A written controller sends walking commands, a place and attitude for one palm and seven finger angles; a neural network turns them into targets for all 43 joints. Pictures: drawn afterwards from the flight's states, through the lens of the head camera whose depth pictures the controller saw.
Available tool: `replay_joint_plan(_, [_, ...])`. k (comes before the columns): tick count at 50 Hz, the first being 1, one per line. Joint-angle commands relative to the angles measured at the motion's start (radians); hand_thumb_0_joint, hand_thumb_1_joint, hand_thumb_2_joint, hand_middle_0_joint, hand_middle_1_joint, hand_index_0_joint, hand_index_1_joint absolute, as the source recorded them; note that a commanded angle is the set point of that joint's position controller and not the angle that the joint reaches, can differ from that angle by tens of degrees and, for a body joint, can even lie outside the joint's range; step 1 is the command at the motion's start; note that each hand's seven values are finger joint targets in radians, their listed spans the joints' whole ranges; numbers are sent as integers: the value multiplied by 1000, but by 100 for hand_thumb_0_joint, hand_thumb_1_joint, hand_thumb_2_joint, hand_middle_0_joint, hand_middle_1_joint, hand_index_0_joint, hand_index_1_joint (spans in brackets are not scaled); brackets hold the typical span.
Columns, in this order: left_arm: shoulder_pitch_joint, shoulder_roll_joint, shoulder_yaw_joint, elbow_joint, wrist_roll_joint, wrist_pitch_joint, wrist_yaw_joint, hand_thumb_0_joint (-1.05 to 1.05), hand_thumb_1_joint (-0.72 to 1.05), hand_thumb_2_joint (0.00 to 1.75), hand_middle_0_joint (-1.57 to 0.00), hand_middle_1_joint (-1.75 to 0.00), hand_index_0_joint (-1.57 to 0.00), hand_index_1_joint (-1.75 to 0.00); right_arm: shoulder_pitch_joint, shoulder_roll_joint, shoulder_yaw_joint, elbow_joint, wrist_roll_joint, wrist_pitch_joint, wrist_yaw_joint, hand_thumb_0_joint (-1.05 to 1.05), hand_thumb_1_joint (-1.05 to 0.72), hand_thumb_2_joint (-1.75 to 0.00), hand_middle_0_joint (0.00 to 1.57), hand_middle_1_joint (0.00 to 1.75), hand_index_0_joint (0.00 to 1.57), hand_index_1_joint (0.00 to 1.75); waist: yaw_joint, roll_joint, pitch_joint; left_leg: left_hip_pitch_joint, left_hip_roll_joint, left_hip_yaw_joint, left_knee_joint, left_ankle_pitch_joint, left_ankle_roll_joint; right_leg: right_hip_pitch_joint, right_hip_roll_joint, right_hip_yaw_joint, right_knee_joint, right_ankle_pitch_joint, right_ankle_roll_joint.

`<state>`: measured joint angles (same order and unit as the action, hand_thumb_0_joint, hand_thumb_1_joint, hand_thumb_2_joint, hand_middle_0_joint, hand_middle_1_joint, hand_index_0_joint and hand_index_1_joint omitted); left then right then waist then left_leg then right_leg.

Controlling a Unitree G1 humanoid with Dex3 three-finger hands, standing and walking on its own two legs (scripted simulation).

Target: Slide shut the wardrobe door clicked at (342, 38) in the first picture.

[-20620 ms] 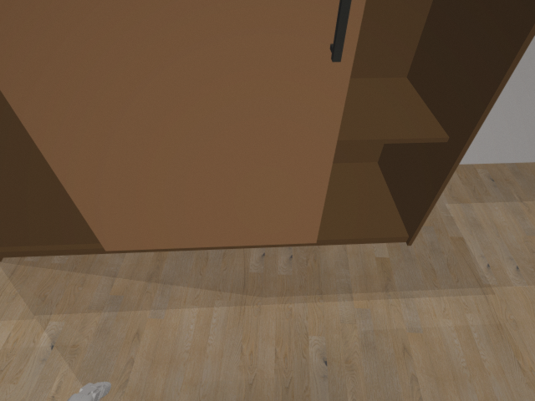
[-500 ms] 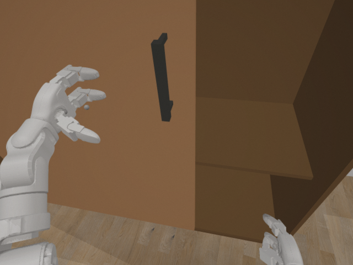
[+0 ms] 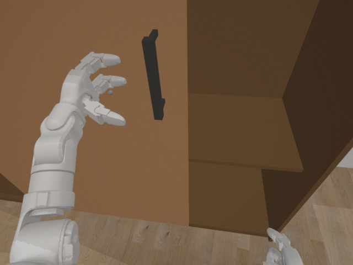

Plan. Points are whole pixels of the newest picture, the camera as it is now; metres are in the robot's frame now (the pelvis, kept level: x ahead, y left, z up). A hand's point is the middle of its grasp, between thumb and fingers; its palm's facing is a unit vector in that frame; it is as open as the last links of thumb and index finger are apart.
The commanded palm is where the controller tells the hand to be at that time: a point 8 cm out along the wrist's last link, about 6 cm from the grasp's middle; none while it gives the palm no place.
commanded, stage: move the hooked fingers beside the handle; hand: left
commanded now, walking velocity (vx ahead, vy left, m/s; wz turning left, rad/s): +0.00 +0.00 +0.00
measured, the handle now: (156, 78) +0.45 +0.07 +0.22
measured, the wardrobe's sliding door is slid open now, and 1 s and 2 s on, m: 0.43 0.43 0.43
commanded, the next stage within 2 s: feel for the door with the fingertips in 1.02 s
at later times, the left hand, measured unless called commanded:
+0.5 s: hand (119, 88) +0.41 +0.15 +0.22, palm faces -0.06 -1.00 -0.02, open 14.0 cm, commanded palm +0.38 +0.20 +0.22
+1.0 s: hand (121, 89) +0.41 +0.14 +0.22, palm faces -0.05 -1.00 -0.02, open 14.0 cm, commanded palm +0.38 +0.19 +0.22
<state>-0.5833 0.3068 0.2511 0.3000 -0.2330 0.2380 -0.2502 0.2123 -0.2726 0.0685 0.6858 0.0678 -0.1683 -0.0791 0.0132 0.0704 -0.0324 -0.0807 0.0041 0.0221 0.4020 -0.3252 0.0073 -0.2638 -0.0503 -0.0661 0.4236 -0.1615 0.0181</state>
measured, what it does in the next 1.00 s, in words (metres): stands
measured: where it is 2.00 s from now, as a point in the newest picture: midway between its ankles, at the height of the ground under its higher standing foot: outside the picture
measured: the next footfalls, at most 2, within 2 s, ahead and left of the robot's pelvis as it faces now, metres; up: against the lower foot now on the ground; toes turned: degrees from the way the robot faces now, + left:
none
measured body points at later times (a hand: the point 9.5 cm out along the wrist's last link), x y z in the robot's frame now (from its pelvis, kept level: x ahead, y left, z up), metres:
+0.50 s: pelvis +0.00 +0.00 +0.00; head +0.00 -0.02 +0.45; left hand +0.41 +0.20 +0.23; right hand +0.17 -0.23 -0.10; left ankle -0.07 +0.11 -0.74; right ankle +0.04 -0.13 -0.74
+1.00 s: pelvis +0.00 +0.00 +0.00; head +0.00 -0.02 +0.45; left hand +0.41 +0.20 +0.22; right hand +0.17 -0.23 -0.10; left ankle -0.07 +0.11 -0.74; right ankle +0.04 -0.13 -0.74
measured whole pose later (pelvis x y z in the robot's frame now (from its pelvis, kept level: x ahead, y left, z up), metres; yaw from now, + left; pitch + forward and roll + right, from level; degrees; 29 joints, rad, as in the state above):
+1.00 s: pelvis +0.00 +0.00 +0.00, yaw -1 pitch +1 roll +0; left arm -0.64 0.26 0.23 0.38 -0.19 0.24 -0.16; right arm 0.20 -0.25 0.07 0.67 0.06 -0.11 -0.07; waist 0.01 0.07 -0.04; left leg -0.08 0.00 0.04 0.39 -0.32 0.01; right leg -0.27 -0.05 -0.05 0.41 -0.16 0.02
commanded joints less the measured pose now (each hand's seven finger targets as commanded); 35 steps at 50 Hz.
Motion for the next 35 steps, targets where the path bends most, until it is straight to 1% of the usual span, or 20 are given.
replay_joint_plan(1, [-461,258,94,-87,2,-45,40,0,-50,30,-30,-120,-30,-120,-115,-108,-40,-133,4,-49,-11,0,-90,-90,20,30,20,30,-3,-90,-209,-116,-3,-11,-64,319,4,221,27,8,-12,227,-40])
replay_joint_plan(3, [-485,202,41,-48,14,-26,50,0,-50,30,-30,-120,-30,-120,-114,-103,-40,-134,8,-43,-10,0,-90,-90,20,30,20,30,-12,-62,-173,-125,-3,-9,-68,294,4,190,24,8,-18,198,-42])
replay_joint_plan(4, [-482,239,71,-42,25,-28,60,0,-50,30,-30,-120,-30,-120,-105,-107,-44,-132,6,-37,-8,0,-90,-90,20,30,20,30,-5,-42,-197,-117,-2,-9,-67,303,2,200,25,10,-19,194,-45])
replay_joint_plan(5, [-502,205,38,-59,27,-31,59,0,-50,30,-30,-120,-30,-120,-105,-102,-43,-141,4,-36,-8,0,-90,-90,20,30,20,30,-11,-36,-228,-102,-4,-9,-64,324,3,212,24,11,-13,218,-45])
replay_joint_plan(8, [-578,227,52,-118,23,-66,54,0,-50,30,-30,-120,-30,-120,-97,-99,-49,-153,1,-41,-8,0,-90,-90,20,30,20,30,-16,-70,-340,-57,-2,-9,-43,398,6,267,26,16,6,312,-44])
replay_joint_plan(10, [-590,242,73,-190,16,-106,54,0,-50,30,-30,-120,-30,-120,-96,-96,-50,-167,-6,-49,-6,0,-90,-90,20,30,20,30,-5,-61,-417,-27,-2,-14,-39,452,5,311,26,19,18,361,-44])
replay_joint_plan(12, [-588,193,33,-202,13,-118,44,0,-50,30,-30,-120,-30,-120,-94,-90,-52,-159,-3,-56,-4,0,-90,-90,20,30,20,30,-13,-54,-421,-4,2,-8,-32,498,1,304,29,16,23,398,-42])
replay_joint_plan(15, [-559,148,1,-127,8,-101,46,0,-50,30,-30,-120,-30,-120,-93,-94,-51,-136,0,-58,-2,0,-90,-90,20,30,20,30,-21,-45,-312,-29,5,-9,-43,450,-4,240,32,7,5,345,-44])
replay_joint_plan(16, [-537,160,17,-88,9,-87,50,0,-50,30,-30,-120,-30,-120,-86,-98,-51,-126,2,-55,-2,0,-90,-90,20,30,20,30,-21,-78,-278,-51,3,-8,-48,419,-1,232,34,5,-2,329,-43])
replay_joint_plan(19, [-467,181,44,-41,26,-43,62,0,-50,30,-30,-120,-30,-120,-98,-102,-49,-130,4,-33,0,0,-90,-90,20,30,20,30,-1,-53,-225,-90,-2,0,-61,376,-1,217,30,4,-6,284,-48])
replay_joint_plan(20, [-483,169,28,-62,29,-40,66,0,-50,30,-30,-120,-30,-120,-99,-99,-48,-135,3,-28,1,0,-90,-90,20,30,20,30,-6,-40,-228,-93,-2,-4,-65,377,-4,220,28,3,-6,280,-49])
replay_joint_plan(22, [-469,162,30,-95,28,-38,73,0,-50,30,-30,-120,-30,-120,-108,-94,-49,-150,2,-22,4,0,-90,-90,20,30,20,30,-3,-72,-260,-82,0,-3,-57,392,0,235,29,6,1,302,-47])
replay_joint_plan(24, [-428,223,84,-127,33,-51,79,0,-50,30,-30,-120,-30,-120,-109,-96,-53,-160,0,-15,5,0,-90,-90,20,30,20,30,12,-90,-295,-78,3,-5,-54,409,1,262,30,9,9,312,-46])
replay_joint_plan(25, [-453,176,38,-142,30,-54,74,0,-50,30,-30,-120,-30,-120,-116,-93,-49,-165,1,-11,5,0,-90,-90,20,30,20,30,-1,-86,-298,-75,0,-1,-55,402,2,260,28,10,8,312,-45])
replay_joint_plan(26, [-483,167,33,-163,23,-60,73,0,-50,30,-30,-120,-30,-120,-116,-90,-50,-166,-1,-15,4,0,-90,-90,20,30,20,30,-6,-103,-301,-67,1,-3,-54,403,3,258,30,8,7,319,-44])
replay_joint_plan(28, [-510,153,14,-208,19,-71,66,0,-50,30,-30,-120,-30,-120,-124,-88,-50,-172,1,-20,2,0,-90,-90,20,30,20,30,-9,-71,-330,-44,1,-3,-47,418,2,262,31,12,12,331,-44])
replay_joint_plan(30, [-551,181,25,-227,20,-82,71,0,-50,30,-30,-120,-30,-120,-124,-89,-48,-167,0,-23,-1,0,-90,-90,20,30,20,30,-14,-40,-318,-34,1,-8,-47,413,-2,247,31,12,5,312,-45])
replay_joint_plan(31, [-556,180,28,-239,21,-86,74,0,-50,30,-30,-120,-30,-120,-122,-86,-49,-167,-3,-28,-3,0,-90,-90,20,30,20,30,-13,-49,-332,-25,0,-9,-46,421,0,256,33,12,6,322,-45])
replay_joint_plan(32, [-557,172,16,-234,25,-84,74,0,-50,30,-30,-120,-30,-120,-125,-84,-46,-165,-2,-30,-4,0,-90,-90,20,30,20,30,-13,-19,-325,-25,0,-11,-48,422,-6,248,33,11,8,313,-47])
replay_joint_plan(35, [-575,125,-28,-196,25,-76,82,0,-50,30,-30,-120,-30,-120,-123,-82,-43,-150,1,-31,-6,0,-90,-90,20,30,20,30,-25,-5,-275,-28,1,-18,-53,399,-12,211,35,5,-3,273,-48])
